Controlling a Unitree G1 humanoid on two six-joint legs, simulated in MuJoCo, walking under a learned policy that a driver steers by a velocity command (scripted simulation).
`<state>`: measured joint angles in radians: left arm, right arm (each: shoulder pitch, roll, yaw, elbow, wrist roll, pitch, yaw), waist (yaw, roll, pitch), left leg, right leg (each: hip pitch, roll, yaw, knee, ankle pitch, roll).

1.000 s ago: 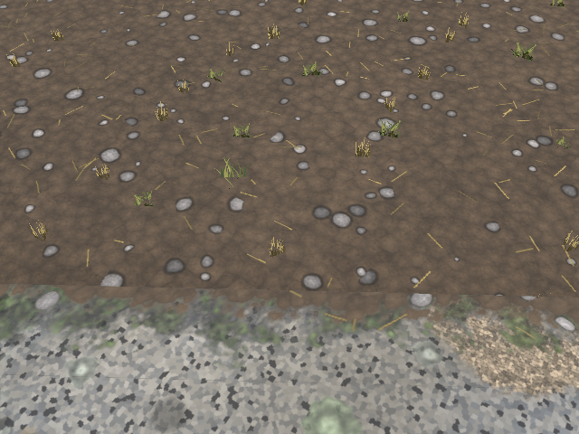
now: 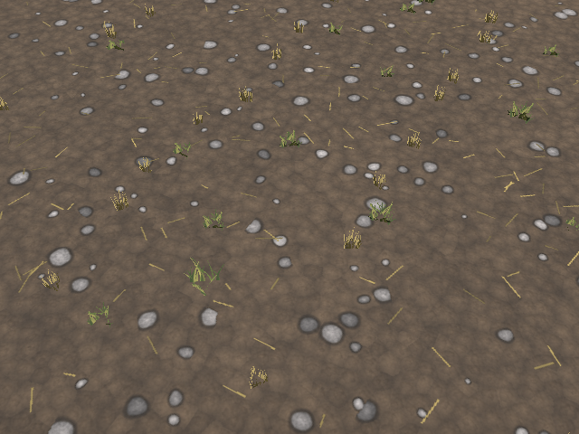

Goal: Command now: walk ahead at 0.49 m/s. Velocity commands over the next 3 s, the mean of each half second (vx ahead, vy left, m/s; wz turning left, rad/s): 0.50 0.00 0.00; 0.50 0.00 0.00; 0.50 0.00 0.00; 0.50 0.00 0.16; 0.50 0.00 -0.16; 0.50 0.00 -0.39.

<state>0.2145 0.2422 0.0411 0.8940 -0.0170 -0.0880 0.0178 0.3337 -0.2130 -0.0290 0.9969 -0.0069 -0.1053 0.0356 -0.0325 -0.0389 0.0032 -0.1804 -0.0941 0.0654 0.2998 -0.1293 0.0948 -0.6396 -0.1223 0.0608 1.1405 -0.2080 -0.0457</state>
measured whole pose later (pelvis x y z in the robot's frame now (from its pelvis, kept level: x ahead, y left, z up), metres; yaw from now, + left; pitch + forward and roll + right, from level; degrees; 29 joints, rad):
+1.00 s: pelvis +0.55 +0.00 -0.09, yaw +1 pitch +3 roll -4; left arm 0.51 0.24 0.06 0.97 -0.02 -0.06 0.04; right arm 0.01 -0.25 -0.05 0.83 0.02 -0.10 0.09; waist 0.11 0.06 0.02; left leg -0.51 0.10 -0.04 0.41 0.33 0.07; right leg 0.04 -0.01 -0.04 0.74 -0.79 0.04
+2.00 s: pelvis +1.10 +0.03 -0.13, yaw +8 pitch +2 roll -1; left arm 0.36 0.22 0.07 0.97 0.00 -0.09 0.01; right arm 0.09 -0.23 -0.07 0.90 0.01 -0.05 0.02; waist 0.05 0.04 -0.01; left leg -0.67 0.08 -0.04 0.65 0.08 0.04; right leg 0.06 0.03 -0.16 0.19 -0.29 -0.02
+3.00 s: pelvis +1.66 +0.05 -0.12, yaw -12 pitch +2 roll +0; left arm 0.31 0.23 0.06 0.87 -0.01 -0.08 0.00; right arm 0.06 -0.27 -0.07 0.84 0.00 -0.09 0.00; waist 0.05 0.04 0.02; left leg -0.69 0.13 -0.05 0.75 0.00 -0.02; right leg -0.10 0.10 0.03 0.26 -0.19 -0.10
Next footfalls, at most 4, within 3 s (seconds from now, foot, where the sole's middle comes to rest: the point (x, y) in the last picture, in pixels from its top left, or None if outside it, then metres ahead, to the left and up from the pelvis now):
0.30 right None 0.34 -0.17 -0.78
1.02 left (238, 375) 0.73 0.14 -0.90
1.54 right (312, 278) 1.04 -0.08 -0.90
2.12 left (225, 211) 1.33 0.20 -0.90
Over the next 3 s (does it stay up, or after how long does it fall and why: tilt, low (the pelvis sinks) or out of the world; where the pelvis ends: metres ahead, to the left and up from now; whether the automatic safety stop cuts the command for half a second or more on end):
stays up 1.66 0.05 -0.12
